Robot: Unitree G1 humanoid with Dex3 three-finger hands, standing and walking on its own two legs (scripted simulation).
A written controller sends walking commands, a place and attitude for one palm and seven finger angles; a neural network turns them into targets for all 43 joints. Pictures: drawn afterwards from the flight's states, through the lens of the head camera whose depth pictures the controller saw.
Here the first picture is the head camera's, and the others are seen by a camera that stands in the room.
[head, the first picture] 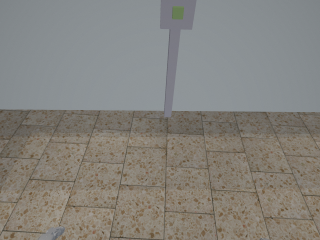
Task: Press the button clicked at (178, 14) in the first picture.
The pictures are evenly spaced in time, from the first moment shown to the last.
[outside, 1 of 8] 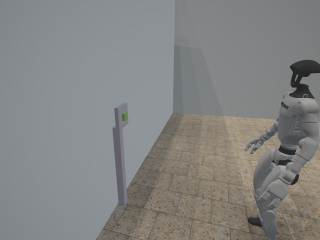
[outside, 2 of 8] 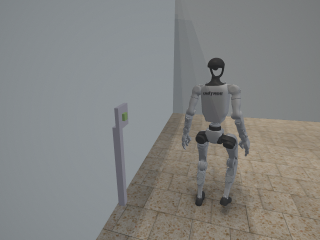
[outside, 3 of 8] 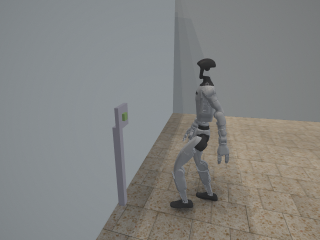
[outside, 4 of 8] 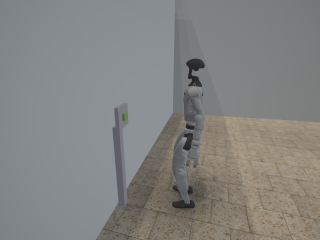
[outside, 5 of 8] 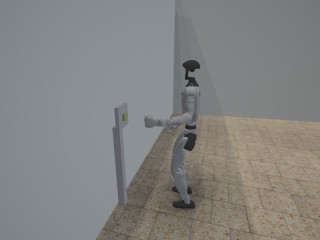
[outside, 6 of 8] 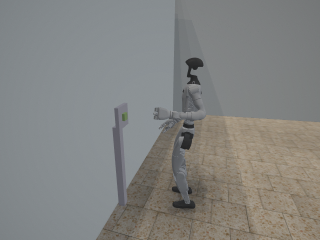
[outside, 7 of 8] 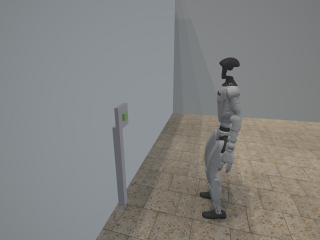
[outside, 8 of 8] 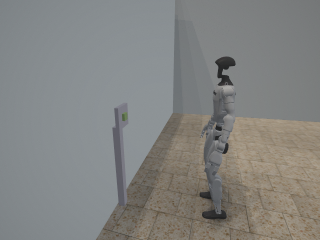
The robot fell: no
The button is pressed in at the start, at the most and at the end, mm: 0 13 0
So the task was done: yes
